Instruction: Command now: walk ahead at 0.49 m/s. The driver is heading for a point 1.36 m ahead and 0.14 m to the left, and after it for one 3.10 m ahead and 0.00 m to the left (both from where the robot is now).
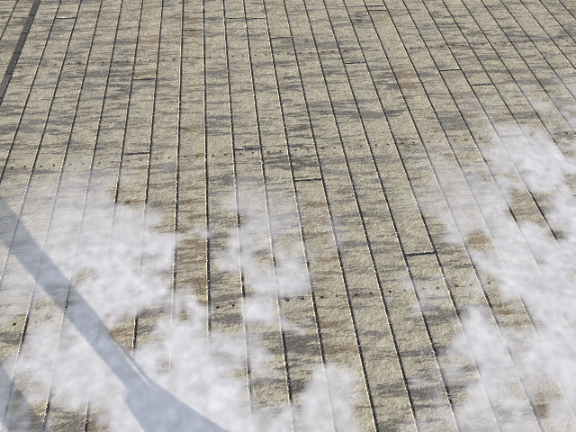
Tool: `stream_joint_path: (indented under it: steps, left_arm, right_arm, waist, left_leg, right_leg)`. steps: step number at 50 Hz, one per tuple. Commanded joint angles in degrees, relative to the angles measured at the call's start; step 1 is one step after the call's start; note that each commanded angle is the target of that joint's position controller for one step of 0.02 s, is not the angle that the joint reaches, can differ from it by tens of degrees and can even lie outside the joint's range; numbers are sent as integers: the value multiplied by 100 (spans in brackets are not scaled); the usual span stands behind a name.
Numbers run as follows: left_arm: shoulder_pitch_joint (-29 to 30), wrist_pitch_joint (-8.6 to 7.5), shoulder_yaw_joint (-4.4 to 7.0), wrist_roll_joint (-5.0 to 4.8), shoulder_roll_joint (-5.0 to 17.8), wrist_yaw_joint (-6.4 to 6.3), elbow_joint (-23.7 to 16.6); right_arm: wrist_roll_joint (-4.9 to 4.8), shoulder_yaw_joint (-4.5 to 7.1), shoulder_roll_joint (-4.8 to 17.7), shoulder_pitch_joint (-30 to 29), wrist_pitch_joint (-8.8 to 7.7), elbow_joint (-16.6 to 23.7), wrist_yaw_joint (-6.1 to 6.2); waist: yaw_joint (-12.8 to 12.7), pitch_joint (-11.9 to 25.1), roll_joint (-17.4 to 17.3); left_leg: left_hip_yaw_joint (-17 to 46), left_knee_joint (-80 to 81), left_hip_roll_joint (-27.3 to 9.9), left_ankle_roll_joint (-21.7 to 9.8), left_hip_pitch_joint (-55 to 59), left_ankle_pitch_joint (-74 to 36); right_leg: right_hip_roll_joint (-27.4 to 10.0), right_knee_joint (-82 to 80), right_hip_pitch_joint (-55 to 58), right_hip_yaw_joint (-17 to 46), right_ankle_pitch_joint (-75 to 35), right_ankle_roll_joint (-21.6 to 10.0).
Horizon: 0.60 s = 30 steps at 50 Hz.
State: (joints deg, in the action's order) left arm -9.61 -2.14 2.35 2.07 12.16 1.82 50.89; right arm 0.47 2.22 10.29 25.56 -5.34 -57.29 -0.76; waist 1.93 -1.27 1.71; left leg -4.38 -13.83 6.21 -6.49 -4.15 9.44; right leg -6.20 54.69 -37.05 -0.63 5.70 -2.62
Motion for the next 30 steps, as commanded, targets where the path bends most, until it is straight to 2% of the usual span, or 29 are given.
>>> stream_joint_path:
  steps: [1, 5, 9, 11, 12, 13, 14, 15, 16, 17, 18, 19, 20, 21, 23, 24, 25, 26, 27, 30]
  left_arm:
    - [512, -36, 11, -33, 190, 25, -378]
    - [1197, -48, -14, -62, 161, 35, -546]
    - [1613, -104, -15, -76, 184, 26, -719]
    - [1389, -154, 12, -85, 224, -2, -686]
    - [975, -181, 53, -81, 288, -45, -560]
    - [178, -224, 125, -74, 404, -99, -297]
    - [-866, -285, 230, 10, 643, -168, 21]
    - [-1801, -316, 378, 185, 1226, -239, 141]
    - [-1822, -237, 430, 52, 1340, -173, 205]
    - [-1250, -193, 362, -94, 1020, -132, 158]
    - [-738, -225, 271, -140, 702, -110, 93]
    - [-582, -286, 186, -103, 422, -80, 133]
    - [-539, -306, 135, -129, 280, -111, 221]
    - [-588, -335, 122, -124, 255, -134, 284]
    - [-939, -428, 88, -149, 189, -135, 481]
    - [-996, -445, 125, -155, 375, -146, 513]
    - [-1046, -435, 106, -164, 313, -159, 544]
    - [-1198, -444, 130, -159, 524, -153, 578]
    - [-1343, -438, 109, -154, 443, -145, 638]
    - [-1627, -429, 60, -151, 388, -159, 711]
  right_arm:
    - [-20, 85, 630, 264, -92, 159, 32]
    - [18, 40, 576, 681, -83, -19, 94]
    - [97, 44, 658, 870, -51, -184, 166]
    - [111, 53, 722, 716, -41, -218, 195]
    - [107, 68, 796, 626, -38, -230, 203]
    - [90, 79, 860, 542, -22, -248, 194]
    - [46, 62, 850, 413, -29, -195, 183]
    - [-106, -43, 460, 525, -46, 56, 140]
    - [-201, 0, 421, 948, -47, 6, 114]
    - [-49, 112, 813, 430, -17, 55, 140]
    - [-4, 98, 714, -62, -50, 213, 108]
    - [45, 113, 639, -298, -48, 229, 99]
    - [118, 102, 473, -227, 40, 245, 54]
    - [174, 72, 355, -41, 128, 182, 10]
    - [197, 87, 311, -193, 218, 203, -40]
    - [188, 84, 282, -332, 248, 273, -65]
    - [180, 106, 368, -597, 290, 307, -83]
    - [190, 77, 303, -808, 302, 455, -98]
    - [177, 71, 375, -1185, 299, 561, -92]
    - [113, 29, 352, -1982, 275, 794, -99]
  waist:
    - [-32, -491, -327]
    - [196, -534, -452]
    - [258, -581, -529]
    - [63, -486, -590]
    - [-128, -268, -668]
    - [-470, 144, -614]
    - [-906, 721, -516]
    - [-1072, 1590, 280]
    - [-865, 2154, 1087]
    - [-670, 1276, 219]
    - [-527, 586, 36]
    - [-350, 93, -194]
    - [-124, 78, -54]
    - [-30, 83, 158]
    - [27, -88, 37]
    - [72, -77, 112]
    - [47, -152, -23]
    - [22, -212, 258]
    - [-62, -389, 127]
    - [-254, -485, 70]
  left_leg:
    - [1151, 897, -1646, -532, -107, -840]
    - [963, 722, -1607, -458, 451, -1522]
    - [935, 310, -1812, -522, 1112, -2465]
    - [799, -131, -1834, -430, 1202, -3591]
    - [734, -604, -1815, -346, 1136, -4459]
    - [605, -1468, -1695, -254, 1020, -4936]
    - [448, -2638, -1510, -145, 216, -4202]
    - [154, -4628, -1045, 44, -1476, -1767]
    - [323, -6253, -124, 146, -2846, 2047]
    - [786, -6461, -566, 62, -3353, 1551]
    - [769, -6174, -773, 61, -3351, 1042]
    - [778, -5782, -964, 52, -3047, 779]
    - [724, -5513, -1065, 105, -2819, 659]
    - [677, -5374, -1105, 183, -2572, 654]
    - [575, -5233, -1116, 260, -2633, 559]
    - [509, -5037, -1145, 311, -2783, 407]
    - [416, -4998, -1173, 325, -3019, 112]
    - [407, -4645, -1257, 377, -3129, -62]
    - [362, -4412, -1311, 429, -3347, -230]
    - [185, -3330, -1222, 502, -3360, -765]
  right_leg:
    - [-35, -740, -385, -88, -588, 113]
    - [186, -1525, -338, -283, -816, 101]
    - [365, -2022, -229, -385, -292, -77]
    - [574, -2319, 354, -496, 145, -271]
    - [769, -2438, 1017, -571, 343, -380]
    - [962, -2733, 1972, -651, 265, -522]
    - [662, -2818, 3472, -319, 110, -740]
    - [-972, -2878, 5259, 1659, 788, -1213]
    - [-1966, -3672, 5903, 4031, 745, -1894]
    - [-1597, -3814, 5206, 3360, 986, -1652]
    - [-1377, -4019, 4317, 2557, 677, -1474]
    - [-1033, -4137, 3562, 1928, -357, -1150]
    - [-797, -4300, 3226, 1530, -253, -989]
    - [-755, -4420, 2940, 1383, -331, -1016]
    - [-570, -4485, 2804, 1025, -1088, -984]
    - [-568, -4588, 2824, 934, -928, -1012]
    - [-314, -4655, 2875, 689, -887, -846]
    - [-507, -4733, 2796, 733, -988, -971]
    - [-486, -4777, 2881, 685, -1263, -978]
    - [-323, -4814, 3061, 440, -1425, -892]
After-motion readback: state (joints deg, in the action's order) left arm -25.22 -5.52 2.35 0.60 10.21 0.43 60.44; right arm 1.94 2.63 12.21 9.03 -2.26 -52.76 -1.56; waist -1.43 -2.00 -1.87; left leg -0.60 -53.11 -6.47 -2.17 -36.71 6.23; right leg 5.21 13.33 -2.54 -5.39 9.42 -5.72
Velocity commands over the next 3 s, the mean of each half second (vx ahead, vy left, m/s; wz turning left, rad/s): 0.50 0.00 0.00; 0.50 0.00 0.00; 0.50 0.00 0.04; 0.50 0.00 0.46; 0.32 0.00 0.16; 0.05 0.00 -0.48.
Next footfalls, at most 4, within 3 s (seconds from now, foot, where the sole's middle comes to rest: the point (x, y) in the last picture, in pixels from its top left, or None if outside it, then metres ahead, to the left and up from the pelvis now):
0.28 right None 0.33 -0.12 -0.78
0.84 left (260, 384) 0.63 0.06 -0.78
1.40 right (322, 279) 0.93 -0.11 -0.78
1.96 left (247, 215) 1.18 0.11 -0.78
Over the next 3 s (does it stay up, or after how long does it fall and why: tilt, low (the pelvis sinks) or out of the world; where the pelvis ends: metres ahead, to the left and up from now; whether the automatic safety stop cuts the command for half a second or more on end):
stays up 1.30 0.13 -0.01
